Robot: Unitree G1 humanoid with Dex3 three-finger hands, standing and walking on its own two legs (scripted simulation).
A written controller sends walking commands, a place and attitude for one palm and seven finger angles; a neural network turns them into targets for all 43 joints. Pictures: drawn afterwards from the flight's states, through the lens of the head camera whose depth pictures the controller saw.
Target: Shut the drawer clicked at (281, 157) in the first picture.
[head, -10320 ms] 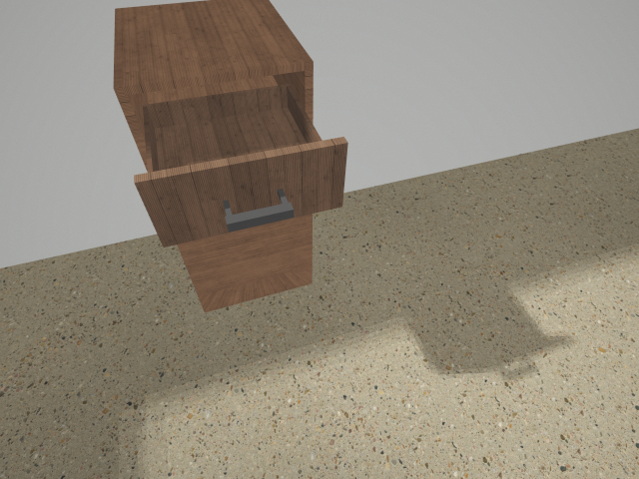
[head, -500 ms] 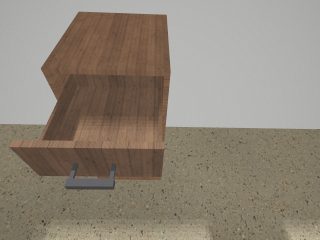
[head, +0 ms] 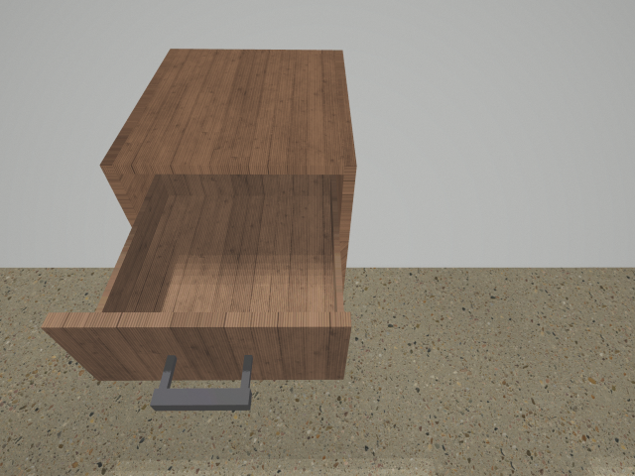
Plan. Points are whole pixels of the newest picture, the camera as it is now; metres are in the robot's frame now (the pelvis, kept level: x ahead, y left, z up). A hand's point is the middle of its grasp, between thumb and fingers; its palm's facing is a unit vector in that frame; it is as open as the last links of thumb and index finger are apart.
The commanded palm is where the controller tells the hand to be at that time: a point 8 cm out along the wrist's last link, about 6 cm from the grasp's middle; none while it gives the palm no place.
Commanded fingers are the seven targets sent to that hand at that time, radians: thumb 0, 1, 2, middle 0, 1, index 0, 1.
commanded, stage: come to a stop and stand still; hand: left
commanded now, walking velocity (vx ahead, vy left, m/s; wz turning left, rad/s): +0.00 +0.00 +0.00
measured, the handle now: (205, 381) +0.23 +0.16 -0.01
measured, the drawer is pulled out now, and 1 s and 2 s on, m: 0.28 0.28 0.28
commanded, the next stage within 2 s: look again from close up in 0.02 s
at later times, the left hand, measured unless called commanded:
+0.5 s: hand out of the picture -0.02 +0.13 -0.17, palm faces +0.04 -0.98 -0.18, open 7.4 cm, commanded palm none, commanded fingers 0.00 0.90 0.90 -0.20 -0.30 -0.20 -0.30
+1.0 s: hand out of the picture -0.04 +0.11 -0.17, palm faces +0.03 -0.98 -0.18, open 7.4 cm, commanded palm none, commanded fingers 0.00 0.90 0.90 -0.20 -0.30 -0.20 -0.30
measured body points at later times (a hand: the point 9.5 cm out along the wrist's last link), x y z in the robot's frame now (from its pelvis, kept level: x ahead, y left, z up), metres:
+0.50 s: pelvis -0.01 -0.03 +0.01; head -0.01 -0.03 +0.46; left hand -0.02 +0.19 -0.15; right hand -0.02 -0.25 -0.16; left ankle -0.04 +0.05 -0.74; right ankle -0.04 -0.15 -0.74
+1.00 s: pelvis -0.03 -0.05 +0.00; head -0.02 -0.05 +0.45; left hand -0.04 +0.16 -0.15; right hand -0.04 -0.26 -0.16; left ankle -0.04 +0.05 -0.74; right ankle -0.04 -0.15 -0.74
